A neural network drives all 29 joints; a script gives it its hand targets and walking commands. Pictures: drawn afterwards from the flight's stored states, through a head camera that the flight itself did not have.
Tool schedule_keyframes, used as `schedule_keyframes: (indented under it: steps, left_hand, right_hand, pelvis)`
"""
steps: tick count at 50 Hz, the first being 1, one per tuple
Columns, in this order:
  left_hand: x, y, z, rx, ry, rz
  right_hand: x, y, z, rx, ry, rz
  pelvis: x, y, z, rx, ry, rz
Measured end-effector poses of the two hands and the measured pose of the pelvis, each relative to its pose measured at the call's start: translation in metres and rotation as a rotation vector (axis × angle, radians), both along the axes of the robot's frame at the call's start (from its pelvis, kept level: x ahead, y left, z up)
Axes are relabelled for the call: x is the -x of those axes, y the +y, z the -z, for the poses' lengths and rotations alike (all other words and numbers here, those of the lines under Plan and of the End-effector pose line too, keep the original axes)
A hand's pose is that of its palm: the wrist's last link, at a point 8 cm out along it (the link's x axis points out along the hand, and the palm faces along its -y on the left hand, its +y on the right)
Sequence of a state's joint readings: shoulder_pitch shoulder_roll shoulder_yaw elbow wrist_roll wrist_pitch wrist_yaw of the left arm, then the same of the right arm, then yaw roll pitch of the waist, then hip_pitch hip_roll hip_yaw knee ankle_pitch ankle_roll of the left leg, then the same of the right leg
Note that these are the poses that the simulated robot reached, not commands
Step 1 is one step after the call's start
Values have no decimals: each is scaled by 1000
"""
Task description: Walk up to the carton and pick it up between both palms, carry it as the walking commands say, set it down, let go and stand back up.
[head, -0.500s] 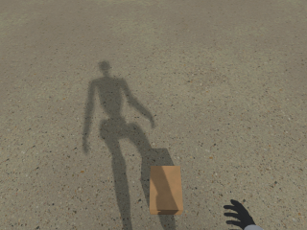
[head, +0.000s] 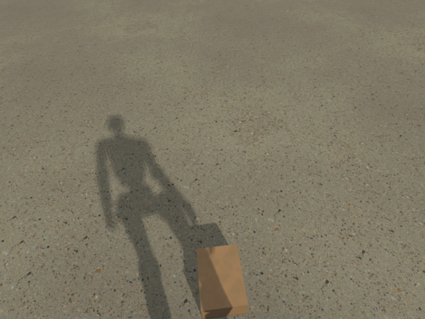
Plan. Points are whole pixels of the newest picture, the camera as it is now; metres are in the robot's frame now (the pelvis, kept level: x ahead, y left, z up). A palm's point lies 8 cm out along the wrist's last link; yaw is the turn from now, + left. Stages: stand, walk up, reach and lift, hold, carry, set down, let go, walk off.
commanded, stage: walk up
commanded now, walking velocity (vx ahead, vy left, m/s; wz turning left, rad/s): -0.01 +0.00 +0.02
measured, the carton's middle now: (220, 280) +0.42 -0.02 -0.71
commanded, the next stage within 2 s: stand in 0.32 s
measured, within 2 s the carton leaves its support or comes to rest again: neither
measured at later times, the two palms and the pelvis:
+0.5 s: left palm out of the picture -0.02 +0.20 -0.14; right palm out of the picture -0.01 -0.24 -0.15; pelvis +0.00 -0.02 +0.00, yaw +0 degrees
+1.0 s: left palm out of the picture +0.14 +0.21 -0.16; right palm out of the picture +0.15 -0.22 -0.16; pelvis -0.01 +0.00 -0.04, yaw +0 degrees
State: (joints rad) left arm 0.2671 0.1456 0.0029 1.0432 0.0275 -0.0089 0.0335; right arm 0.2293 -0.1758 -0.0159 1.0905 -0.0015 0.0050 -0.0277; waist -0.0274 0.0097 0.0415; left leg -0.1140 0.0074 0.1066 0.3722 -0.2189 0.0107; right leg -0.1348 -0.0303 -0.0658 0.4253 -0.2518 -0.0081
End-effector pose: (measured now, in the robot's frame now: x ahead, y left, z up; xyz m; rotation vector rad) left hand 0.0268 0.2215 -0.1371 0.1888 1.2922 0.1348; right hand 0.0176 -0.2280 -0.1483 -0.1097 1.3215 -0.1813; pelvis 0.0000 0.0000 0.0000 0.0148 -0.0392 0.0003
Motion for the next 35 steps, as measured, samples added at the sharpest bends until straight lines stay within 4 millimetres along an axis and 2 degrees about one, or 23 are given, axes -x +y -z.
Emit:
schedule_keyframes:
  steps: [5,10,19,26,27,28,31,33,35]
  left_hand:
    - [1,-4,-3,-10,-6,-6]
    - [13,-11,-2,-3,16,-24]
    - [35,-22,2,19,68,-61]
    - [43,-25,4,27,91,-79]
    - [38,-25,4,34,76,-84]
    - [24,-23,6,37,43,-72]
    - [-46,-13,6,21,-73,-10]
    - [-90,-9,2,22,-101,15]
    - [-120,-7,-4,30,-88,11]
  right_hand:
    - [22,-8,0,-5,51,9]
    - [32,-14,-1,-3,81,5]
    - [32,-16,-1,-5,94,-14]
    - [30,-12,-1,-9,98,-21]
    - [24,-11,-1,-16,78,-11]
    - [9,-13,-1,-18,32,-2]
    - [-64,-19,-4,11,-102,-66]
    - [-109,-20,-11,35,-128,-121]
    - [-139,-19,-16,49,-102,-138]
  pelvis:
    - [1,-8,-2,7,0,-5]
    - [1,-15,-2,11,0,-7]
    - [0,-20,-2,13,1,-8]
    - [-3,-20,-2,12,4,-7]
    - [-3,-20,0,8,34,-5]
    - [-1,-20,4,3,60,-3]
    - [10,-19,18,6,99,-5]
    - [15,-18,24,6,113,-4]
    - [16,-16,27,9,136,-3]
